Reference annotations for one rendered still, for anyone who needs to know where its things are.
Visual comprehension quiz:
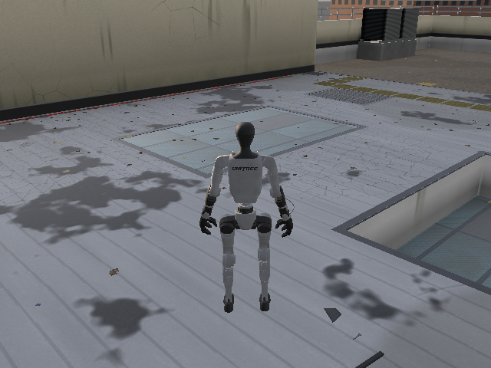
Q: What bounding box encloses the right robot forearm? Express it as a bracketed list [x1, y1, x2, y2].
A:
[274, 186, 291, 221]

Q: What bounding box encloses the left robot shin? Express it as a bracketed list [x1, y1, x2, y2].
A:
[222, 254, 233, 302]

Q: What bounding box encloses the right robot hand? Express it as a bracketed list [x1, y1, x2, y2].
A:
[275, 218, 293, 237]

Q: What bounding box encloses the robot right upper arm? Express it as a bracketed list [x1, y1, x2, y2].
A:
[261, 155, 282, 198]

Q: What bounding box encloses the left robot thigh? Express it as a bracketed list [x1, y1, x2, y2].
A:
[219, 214, 236, 268]

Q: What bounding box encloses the left robot hand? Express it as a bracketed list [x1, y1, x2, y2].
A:
[199, 216, 217, 235]

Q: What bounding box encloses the robot left upper arm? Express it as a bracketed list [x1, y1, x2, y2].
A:
[209, 155, 229, 197]

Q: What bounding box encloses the left robot forearm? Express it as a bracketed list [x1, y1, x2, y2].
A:
[201, 185, 216, 219]

